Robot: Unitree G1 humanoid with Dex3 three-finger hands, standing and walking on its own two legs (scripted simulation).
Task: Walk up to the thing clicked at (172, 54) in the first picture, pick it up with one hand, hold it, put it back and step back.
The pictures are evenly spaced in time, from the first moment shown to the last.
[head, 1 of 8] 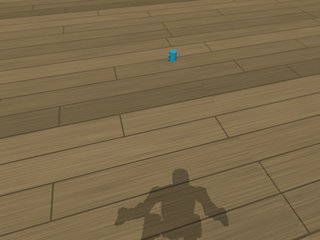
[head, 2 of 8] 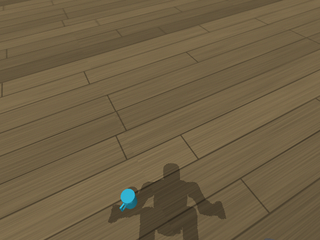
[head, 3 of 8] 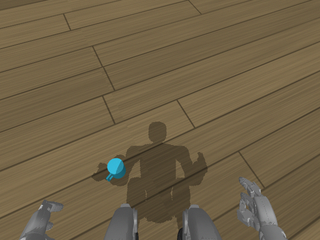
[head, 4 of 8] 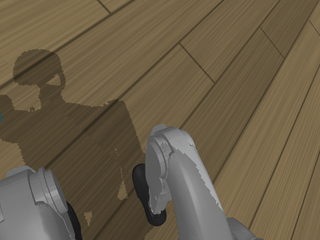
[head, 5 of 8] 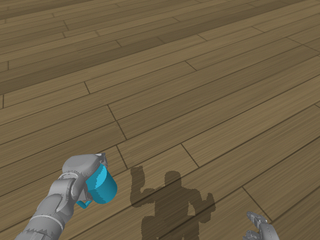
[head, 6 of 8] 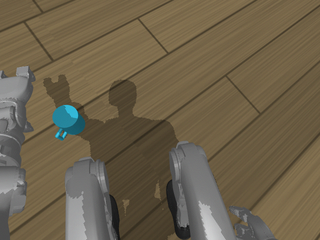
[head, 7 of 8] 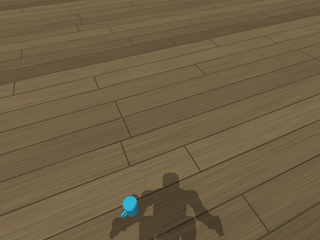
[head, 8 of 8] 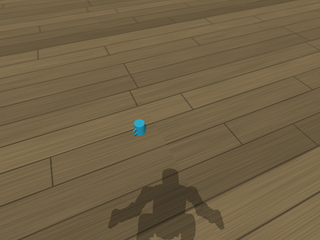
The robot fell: no
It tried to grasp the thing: yes
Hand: left
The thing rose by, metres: 0.64
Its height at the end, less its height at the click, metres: +0.00
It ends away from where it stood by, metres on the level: 0.01
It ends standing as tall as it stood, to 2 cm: yes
